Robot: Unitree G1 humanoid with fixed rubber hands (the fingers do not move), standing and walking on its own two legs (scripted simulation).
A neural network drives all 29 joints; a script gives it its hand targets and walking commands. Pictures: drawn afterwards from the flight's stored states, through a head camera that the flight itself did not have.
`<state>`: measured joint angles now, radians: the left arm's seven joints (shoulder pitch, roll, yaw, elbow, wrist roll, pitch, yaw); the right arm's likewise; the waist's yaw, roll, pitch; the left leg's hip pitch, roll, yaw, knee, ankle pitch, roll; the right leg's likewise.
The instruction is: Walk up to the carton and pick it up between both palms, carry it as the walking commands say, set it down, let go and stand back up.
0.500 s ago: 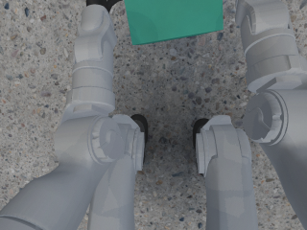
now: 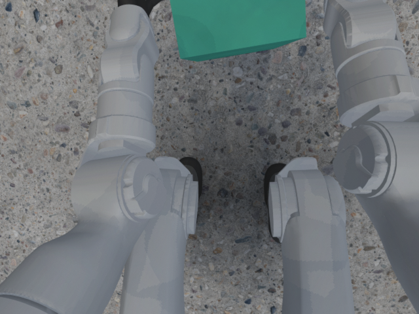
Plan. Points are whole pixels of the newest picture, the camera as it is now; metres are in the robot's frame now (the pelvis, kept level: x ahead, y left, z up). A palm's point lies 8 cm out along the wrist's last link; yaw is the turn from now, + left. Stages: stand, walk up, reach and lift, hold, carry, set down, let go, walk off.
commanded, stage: set down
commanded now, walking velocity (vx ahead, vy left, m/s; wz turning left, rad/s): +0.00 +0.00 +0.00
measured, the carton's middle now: out of the picture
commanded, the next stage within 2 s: let go in 1.80 s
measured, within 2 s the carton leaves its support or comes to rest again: rests again in 0.22 s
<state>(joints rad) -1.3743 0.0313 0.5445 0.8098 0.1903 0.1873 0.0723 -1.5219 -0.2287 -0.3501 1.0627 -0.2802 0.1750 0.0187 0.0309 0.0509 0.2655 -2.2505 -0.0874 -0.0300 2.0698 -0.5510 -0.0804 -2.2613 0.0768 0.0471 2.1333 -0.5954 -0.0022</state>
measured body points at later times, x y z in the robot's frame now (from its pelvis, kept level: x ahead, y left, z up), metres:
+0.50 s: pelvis +0.00 +0.00 +0.00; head +0.38 -0.04 +0.23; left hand +0.55 +0.14 -0.18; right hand +0.56 -0.21 -0.20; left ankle +0.12 +0.13 -0.36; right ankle +0.09 -0.11 -0.36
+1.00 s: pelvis +0.00 +0.01 +0.04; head +0.33 -0.03 +0.34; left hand +0.58 +0.12 -0.04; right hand +0.58 -0.22 -0.06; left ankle +0.12 +0.13 -0.36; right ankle +0.09 -0.11 -0.36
